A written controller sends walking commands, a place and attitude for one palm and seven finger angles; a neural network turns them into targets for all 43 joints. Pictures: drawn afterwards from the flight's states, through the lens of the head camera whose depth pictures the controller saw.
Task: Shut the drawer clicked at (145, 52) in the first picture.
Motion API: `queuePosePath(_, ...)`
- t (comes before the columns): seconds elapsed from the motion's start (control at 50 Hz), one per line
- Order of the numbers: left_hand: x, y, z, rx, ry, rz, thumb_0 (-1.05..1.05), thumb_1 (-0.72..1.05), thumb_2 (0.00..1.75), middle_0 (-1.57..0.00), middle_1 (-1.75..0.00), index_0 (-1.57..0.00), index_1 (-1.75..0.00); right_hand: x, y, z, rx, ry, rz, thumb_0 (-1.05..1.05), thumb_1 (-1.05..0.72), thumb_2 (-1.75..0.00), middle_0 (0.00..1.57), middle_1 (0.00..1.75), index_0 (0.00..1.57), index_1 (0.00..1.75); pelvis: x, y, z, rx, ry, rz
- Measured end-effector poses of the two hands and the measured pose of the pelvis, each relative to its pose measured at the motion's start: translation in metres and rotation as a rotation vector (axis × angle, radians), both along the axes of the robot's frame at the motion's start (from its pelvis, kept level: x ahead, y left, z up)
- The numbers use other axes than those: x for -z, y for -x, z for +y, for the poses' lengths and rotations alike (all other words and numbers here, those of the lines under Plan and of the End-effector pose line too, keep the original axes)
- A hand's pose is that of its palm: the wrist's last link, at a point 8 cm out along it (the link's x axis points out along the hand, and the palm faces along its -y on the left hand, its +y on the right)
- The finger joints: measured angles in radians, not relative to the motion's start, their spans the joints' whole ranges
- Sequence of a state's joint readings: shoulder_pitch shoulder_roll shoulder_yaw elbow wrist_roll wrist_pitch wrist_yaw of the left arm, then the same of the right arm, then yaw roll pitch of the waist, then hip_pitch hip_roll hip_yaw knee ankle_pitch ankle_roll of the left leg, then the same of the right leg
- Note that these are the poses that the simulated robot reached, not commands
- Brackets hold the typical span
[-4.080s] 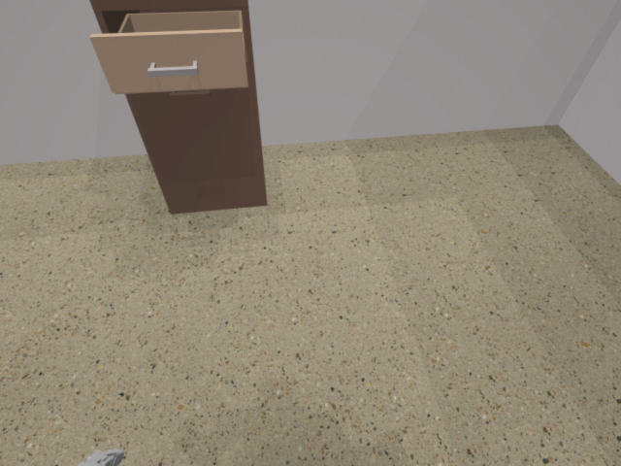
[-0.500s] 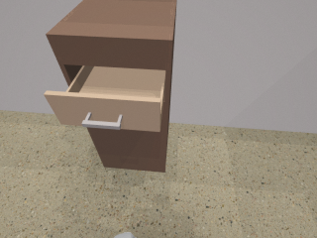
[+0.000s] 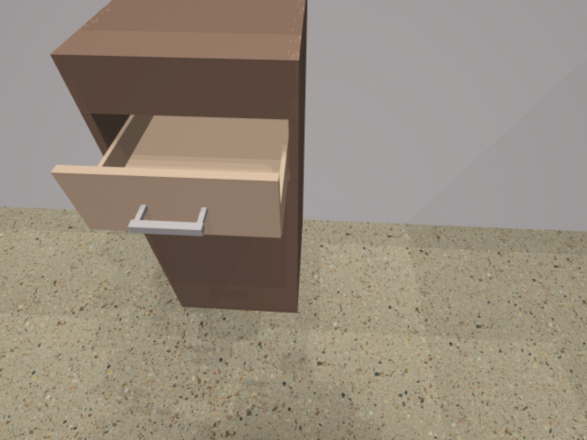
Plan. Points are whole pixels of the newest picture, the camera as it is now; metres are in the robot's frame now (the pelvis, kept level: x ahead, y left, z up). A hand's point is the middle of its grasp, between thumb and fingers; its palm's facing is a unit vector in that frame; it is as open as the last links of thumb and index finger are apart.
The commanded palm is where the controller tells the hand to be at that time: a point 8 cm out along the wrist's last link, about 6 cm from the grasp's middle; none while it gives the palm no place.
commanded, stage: come to a stop and stand still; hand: left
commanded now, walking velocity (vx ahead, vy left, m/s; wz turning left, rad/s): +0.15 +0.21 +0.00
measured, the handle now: (170, 219) +0.46 +0.26 -0.01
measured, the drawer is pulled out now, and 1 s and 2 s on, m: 0.17 0.17 0.17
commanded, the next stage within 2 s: look again from close up in 0.74 s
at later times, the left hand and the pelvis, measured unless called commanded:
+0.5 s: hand out of the picture -0.02 +0.19 -0.17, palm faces +0.10 -0.97 -0.20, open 7.4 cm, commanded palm none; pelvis -0.01 +0.01 +0.01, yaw +1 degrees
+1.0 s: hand out of the picture -0.02 +0.20 -0.17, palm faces +0.02 -0.98 -0.22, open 7.4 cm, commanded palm none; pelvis -0.02 +0.02 +0.01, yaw +1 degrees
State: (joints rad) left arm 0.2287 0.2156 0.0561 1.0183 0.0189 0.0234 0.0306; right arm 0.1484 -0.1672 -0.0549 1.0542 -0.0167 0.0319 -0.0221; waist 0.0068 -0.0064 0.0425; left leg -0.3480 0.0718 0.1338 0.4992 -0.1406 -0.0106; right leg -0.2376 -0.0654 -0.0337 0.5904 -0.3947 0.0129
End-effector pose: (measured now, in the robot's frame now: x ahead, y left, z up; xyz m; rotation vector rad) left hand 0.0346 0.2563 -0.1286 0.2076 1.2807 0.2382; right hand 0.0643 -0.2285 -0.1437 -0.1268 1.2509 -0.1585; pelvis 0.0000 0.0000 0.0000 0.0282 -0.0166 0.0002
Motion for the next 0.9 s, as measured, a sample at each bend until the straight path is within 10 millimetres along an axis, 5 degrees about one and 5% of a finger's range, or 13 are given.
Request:
queuePosePath(0.18,-0.02,0.026,-0.049,-0.005,0.05,0.047,0.01,0.91,0.9,-0.2,-0.3,-0.2,-0.3,-0.006,0.059,-0.028,0.034,-0.034,0.127,0.0,-0.91,-0.9,0.2,0.3,0.2,0.3,-0.019,0.0,-0.019,0.005,-0.016,0.01)
queuePosePath(0.28,-0.017,0.038,-0.049,-0.038,0.054,0.074,0.01,0.92,0.9,-0.21,-0.3,-0.21,-0.3,-0.009,0.08,-0.03,0.021,-0.006,0.214,0.0,-0.91,-0.9,0.2,0.3,0.2,0.3,-0.019,0.003,-0.017,-0.01,-0.009,0.024)
queuePosePath(0.44,0.007,0.058,-0.024,-0.079,0.083,0.129,0.01,0.91,0.9,-0.2,-0.3,-0.21,-0.3,-0.01,0.065,-0.007,-0.015,0.047,0.165,0.0,-0.91,-0.9,0.2,0.3,0.2,0.3,-0.009,0.011,0.004,-0.022,0.022,0.017)
queuePosePath(0.52,0.01,0.058,-0.018,-0.067,0.1,0.132,0.01,0.91,0.9,-0.2,-0.3,-0.2,-0.3,-0.014,0.05,0.012,-0.029,0.033,0.111,0.0,-0.91,-0.9,0.2,0.3,0.2,0.3,-0.011,0.011,0.01,-0.013,0.019,0.006)
queuePosePath(0.66,0.009,0.052,-0.017,-0.035,0.119,0.109,0.01,0.91,0.9,-0.2,-0.3,-0.2,-0.3,-0.018,0.037,0.018,-0.026,0.043,0.054,0.01,-0.94,-0.9,0.2,0.3,0.21,0.3,-0.014,0.011,0.018,-0.007,0.026,-0.003)
queuePosePath(0.9,0.008,0.054,-0.015,0.006,0.099,0.106,0.01,0.91,0.9,-0.2,-0.3,-0.2,-0.3,-0.014,0.063,0.022,-0.016,0.023,0.092,0.0,-0.92,-0.9,0.2,0.3,0.2,0.3,-0.012,0.015,0.021,-0.007,0.033,0.003)
